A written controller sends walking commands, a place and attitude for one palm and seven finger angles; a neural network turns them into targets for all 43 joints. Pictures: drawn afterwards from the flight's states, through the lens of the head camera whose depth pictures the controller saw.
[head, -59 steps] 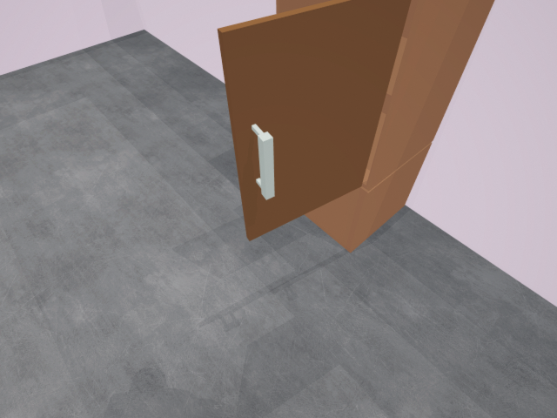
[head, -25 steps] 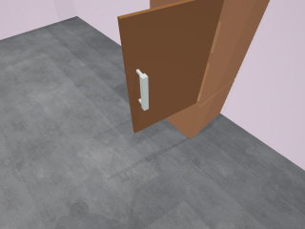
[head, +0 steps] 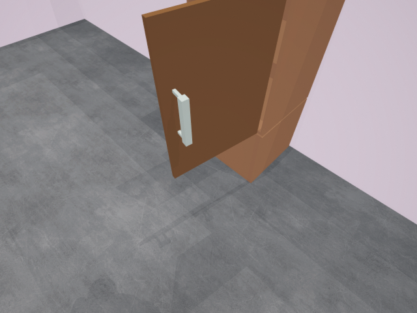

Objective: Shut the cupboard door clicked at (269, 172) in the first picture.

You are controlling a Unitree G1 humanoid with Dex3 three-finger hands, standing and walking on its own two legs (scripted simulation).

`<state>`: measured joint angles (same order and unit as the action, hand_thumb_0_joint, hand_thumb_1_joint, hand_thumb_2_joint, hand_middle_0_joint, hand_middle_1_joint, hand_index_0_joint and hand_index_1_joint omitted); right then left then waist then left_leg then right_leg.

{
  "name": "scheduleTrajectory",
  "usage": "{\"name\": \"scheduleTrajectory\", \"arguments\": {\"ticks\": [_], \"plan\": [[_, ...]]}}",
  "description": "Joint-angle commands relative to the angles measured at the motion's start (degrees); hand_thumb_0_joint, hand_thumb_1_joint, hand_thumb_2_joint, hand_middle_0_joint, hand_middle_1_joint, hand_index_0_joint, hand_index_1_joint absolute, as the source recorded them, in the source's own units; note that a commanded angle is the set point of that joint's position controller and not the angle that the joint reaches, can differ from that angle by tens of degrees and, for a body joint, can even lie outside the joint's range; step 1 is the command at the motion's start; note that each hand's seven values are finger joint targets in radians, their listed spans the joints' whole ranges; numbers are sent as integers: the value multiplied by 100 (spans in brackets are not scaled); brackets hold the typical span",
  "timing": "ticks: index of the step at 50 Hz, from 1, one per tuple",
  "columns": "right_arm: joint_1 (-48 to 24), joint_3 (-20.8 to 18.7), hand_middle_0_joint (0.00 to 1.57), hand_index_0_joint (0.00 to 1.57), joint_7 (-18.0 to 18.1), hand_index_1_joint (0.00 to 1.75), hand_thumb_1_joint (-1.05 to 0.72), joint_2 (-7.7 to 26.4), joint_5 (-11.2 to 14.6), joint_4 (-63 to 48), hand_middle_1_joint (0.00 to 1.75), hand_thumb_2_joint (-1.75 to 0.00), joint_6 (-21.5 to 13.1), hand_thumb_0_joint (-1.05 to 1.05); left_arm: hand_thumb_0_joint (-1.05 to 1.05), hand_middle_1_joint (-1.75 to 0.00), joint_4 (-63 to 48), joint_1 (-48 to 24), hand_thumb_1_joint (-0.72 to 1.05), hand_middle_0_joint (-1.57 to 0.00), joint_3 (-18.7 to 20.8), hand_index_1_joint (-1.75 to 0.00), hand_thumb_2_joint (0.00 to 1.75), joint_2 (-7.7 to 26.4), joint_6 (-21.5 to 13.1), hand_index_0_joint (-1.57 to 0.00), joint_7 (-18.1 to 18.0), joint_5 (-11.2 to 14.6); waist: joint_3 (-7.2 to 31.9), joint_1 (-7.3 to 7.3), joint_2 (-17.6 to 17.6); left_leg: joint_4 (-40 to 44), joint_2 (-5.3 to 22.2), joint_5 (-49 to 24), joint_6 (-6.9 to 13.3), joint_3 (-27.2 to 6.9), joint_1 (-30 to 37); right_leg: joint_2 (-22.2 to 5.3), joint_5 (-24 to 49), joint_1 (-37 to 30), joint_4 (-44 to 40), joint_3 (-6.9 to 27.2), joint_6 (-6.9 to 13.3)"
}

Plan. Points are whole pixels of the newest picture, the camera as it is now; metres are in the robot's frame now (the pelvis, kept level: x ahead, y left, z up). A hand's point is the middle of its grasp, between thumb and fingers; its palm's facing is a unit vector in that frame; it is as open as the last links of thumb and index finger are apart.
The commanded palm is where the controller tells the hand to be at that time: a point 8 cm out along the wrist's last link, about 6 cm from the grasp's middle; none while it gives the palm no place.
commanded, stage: walk to a spot facing it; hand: left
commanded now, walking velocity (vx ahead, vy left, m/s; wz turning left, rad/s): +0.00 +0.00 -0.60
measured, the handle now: (181, 118) +0.62 +0.12 -0.03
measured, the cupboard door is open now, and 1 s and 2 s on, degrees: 79 79 79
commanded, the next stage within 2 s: none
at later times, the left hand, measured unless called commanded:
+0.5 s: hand out of the picture +0.05 +0.16 -0.16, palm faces -0.20 -0.94 -0.27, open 7.4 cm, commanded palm none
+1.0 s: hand (165, 292) +0.19 +0.11 -0.16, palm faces -0.52 -0.80 -0.30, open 7.4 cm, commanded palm none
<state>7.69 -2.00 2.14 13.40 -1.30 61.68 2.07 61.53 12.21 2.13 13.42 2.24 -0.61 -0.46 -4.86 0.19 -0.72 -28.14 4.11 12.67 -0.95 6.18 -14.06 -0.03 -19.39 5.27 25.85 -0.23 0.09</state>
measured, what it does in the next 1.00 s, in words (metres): steps on the spot, turning right: left foot, then right foot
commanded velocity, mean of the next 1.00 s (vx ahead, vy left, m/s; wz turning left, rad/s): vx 0.00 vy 0.00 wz -0.60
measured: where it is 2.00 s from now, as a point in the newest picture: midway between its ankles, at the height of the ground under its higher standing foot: outside the picture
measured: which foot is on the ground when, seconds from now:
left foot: down 0.00-0.20, up 0.22-0.64, down 0.66-0.94, up 0.96-1.00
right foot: down 0.00-0.64, up 0.66-0.94, down 0.96-1.00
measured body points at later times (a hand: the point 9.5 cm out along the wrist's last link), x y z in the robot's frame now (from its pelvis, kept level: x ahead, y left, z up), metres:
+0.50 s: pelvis -0.02 -0.03 +0.01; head +0.03 -0.06 +0.45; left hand +0.06 +0.21 -0.14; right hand +0.03 -0.30 -0.15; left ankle +0.00 +0.13 -0.67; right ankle -0.05 -0.11 -0.74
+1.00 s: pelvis -0.03 -0.02 -0.02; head +0.01 -0.06 +0.43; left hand +0.21 +0.16 -0.14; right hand -0.13 -0.29 -0.16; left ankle +0.01 +0.13 -0.71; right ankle -0.10 -0.13 -0.74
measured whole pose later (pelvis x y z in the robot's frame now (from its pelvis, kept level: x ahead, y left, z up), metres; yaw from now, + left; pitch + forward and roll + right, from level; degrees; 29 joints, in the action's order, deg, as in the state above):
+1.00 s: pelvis -0.03 -0.02 -0.02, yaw -34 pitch +1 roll -1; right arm 11.1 -3.4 1.8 15.7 -1.0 51.9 3.4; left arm 49.9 8.1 4.6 15.9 1.6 1.5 -1.0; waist -6.6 0.2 -2.4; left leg -51.1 7.5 29.8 -3.5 3.4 -20.3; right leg -0.1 -18.8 19.0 36.8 -0.7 0.3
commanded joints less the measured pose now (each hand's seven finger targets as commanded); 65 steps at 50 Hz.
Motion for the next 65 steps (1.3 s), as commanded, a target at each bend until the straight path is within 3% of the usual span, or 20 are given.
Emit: {"name": "scheduleTrajectory", "arguments": {"ticks": [1, 7, 9, 10, 12, 16, 27, 30, 32, 33, 35, 38, 45, 46, 47, 48, 58, 60, 62, 65], "plan": [[413, -280, 20, 20, 81, 30, -90, 1007, -13, -376, 30, -90, -55, 0, 0, -30, -557, 60, 90, -20, 264, -30, 90, 805, 23, -20, 0, -53, 253, -108, -366, 360, 953, -903, 375, -682, 647, -261, 1228, 1259, 520, 305, 152], [207, -364, 20, 20, 64, 30, -90, 1095, -72, -661, 30, -90, -153, 0, 0, -30, -824, 176, 90, -20, 327, -30, 90, 454, 89, -20, 145, -60, 663, 101, -1159, 784, 1892, -863, 896, -865, 127, -258, -1188, 1163, 2039, 9, 110], [-388, -350, 20, 20, 63, 30, -90, 932, 14, -897, 30, -90, -84, 0, 0, -30, -599, 1037, 90, -20, 454, -30, 90, 742, 25, -20, 139, -107, 647, 639, 235, -765, 1049, 31, 296, -110, -953, -415, 585, 38, 76, 344, 126], [-386, -278, 20, 20, 31, 30, -90, 373, 56, -1123, 30, -90, -41, 0, 0, -30, -616, 1087, 90, -20, 577, -30, 90, 1415, -40, -20, 33, -213, 417, 632, 2605, -2447, -113, 1951, -226, 403, -2075, -1865, 1360, -7, -1209, 2679, 490], [-332, -323, 20, 20, -30, 30, -90, 553, 65, -1153, 30, -90, 20, 0, 0, -30, -803, 695, 90, -20, 543, -30, 90, 1398, -31, -20, -33, -101, 316, 417, 1576, -3773, -50, 1897, -125, -681, -2064, -1989, 1651, 532, -1068, 2528, 1077], [-276, -294, 20, 20, -29, 30, -90, 390, 33, -1010, 30, -90, -17, 0, 0, -30, -970, 255, 90, -20, 443, -30, 90, 840, -136, -20, -100, -67, 402, 112, 813, -3789, 1, 1016, -267, -711, -2053, -1288, 3343, 159, -423, 1915, 999], [-615, -236, 20, 20, 41, 30, -90, 308, 147, -1355, 30, -90, -86, 0, 0, -30, -1037, 496, 90, -20, 542, -30, 90, 1020, -80, -20, -103, -127, 757, 255, 932, -1717, -346, 1304, -223, -754, -1173, -1084, 3919, -139, -154, 2582, 1123], [67, -238, 20, 20, 80, 30, -90, 383, 170, -1190, 30, -90, -146, 0, 0, -30, -1168, 50, 90, -20, 522, -30, 90, 968, -45, -20, -79, -75, 956, -124, 681, 5, -351, 252, -149, -746, 286, -716, 3343, 728, 243, 2457, 686], [450, -378, 20, 20, 124, 30, -90, 1206, 40, -1179, 30, -90, -262, 0, 0, -30, -1386, 89, 90, -20, 405, -30, 90, 461, -35, -20, 22, 41, 1125, -218, -1612, 1230, 1838, -883, 628, -2800, 1901, 501, -748, 2746, 1840, 1084, -38], [553, -393, 20, 20, 153, 30, -90, 1393, -12, -1216, 30, -90, -207, 0, 0, -30, -1482, -202, 90, -20, 401, -30, 90, 616, -29, -20, 55, -25, 830, -297, -1543, 1220, 2563, -1483, 1210, -3154, 1222, 346, -1796, 2809, 3152, 477, -237], [124, -313, 20, 20, 156, 30, -90, 1135, -91, -1442, 30, -90, -235, 0, 0, -30, -1575, -279, 90, -20, 472, -30, 90, 645, -33, -20, 170, -115, 395, -19, -635, 1039, 2171, -2342, 1340, -2362, 471, 29, -1323, 2842, 3990, 323, -350], [145, -272, 20, 20, 124, 30, -90, 947, -97, -1450, 30, -90, -232, 0, 0, -30, -1486, -310, 90, -20, 414, -30, 90, 509, 24, -20, 235, -65, 580, 12, -1294, 441, 1414, -3554, 915, -1019, 752, -102, -1099, 2589, 3649, 89, -360], [287, -389, 20, 20, 11, 30, -90, 1263, -37, -1432, 30, -90, -151, 0, 0, -30, -1443, -44, 90, -20, 383, -30, 90, 564, -28, -20, 317, -44, 817, 136, -928, -406, 1221, -2117, 348, -349, 172, 116, 376, 578, 679, -577, -120], [230, -388, 20, 20, -25, 30, -90, 1126, 7, -1506, 30, -90, -143, 0, 0, -30, -1337, 322, 90, -20, 437, -30, 90, 875, -74, -20, 275, -73, 939, 308, -240, -1133, 946, -1309, 73, -115, -400, -188, 1494, -211, -3, -141, 38], [145, -289, 20, 20, -47, 30, -90, 597, 68, -1725, 30, -90, -136, 0, 0, -30, -1268, 586, 90, -20, 572, -30, 90, 1571, -128, -20, 170, -150, 983, 442, 1814, -2544, 76, 1464, -319, 431, -1765, -1773, 3293, -948, -565, 2129, 626], [-182, -209, 20, 20, -10, 30, -90, 626, 85, -1864, 30, -90, -90, 0, 0, -30, -1191, 859, 90, -20, 623, -30, 90, 1810, -112, -20, 69, -74, 1035, 727, 2045, -3553, -16, 2680, -268, -310, -1996, -2284, 4339, -658, -473, 2677, 1243], [1187, -199, 20, 20, -20, 30, -90, 615, 83, -1183, 30, -90, -137, 0, 0, -30, -1619, -718, 90, -20, 408, -30, 90, 1124, 40, -20, 36, -55, 783, -444, 431, 13, -134, 148, -233, -289, 846, -705, 1124, 1995, 289, 1579, 471], [1297, -384, 20, 20, 42, 30, -90, 1595, -64, -1284, 30, -90, -233, 0, 0, -30, -1847, -616, 90, -20, 280, -30, 90, 612, 108, -20, 129, 17, 599, -419, -2157, 1688, 2337, 979, 742, -3074, 748, 400, -1645, 3111, 2862, 169, -185], [785, -318, 20, 20, 23, 30, -90, 1537, -84, -1580, 30, -90, -268, 0, 0, -30, -1905, -628, 90, -20, 370, -30, 90, 848, 50, -20, 229, -39, 494, -165, -791, 1665, 2506, 886, 1273, -2894, -287, -158, -1274, 2551, 3919, 395, -211], [564, -255, 20, 20, 28, 30, -90, 1229, -118, -1498, 30, -90, -278, 0, 0, -30, -1685, -674, 90, -20, 349, -30, 90, 531, 96, -20, 323, -74, 386, -45, -1102, 1045, 1582, -982, 773, -1143, 150, -217, -839, 2507, 3554, -45, -280]]}}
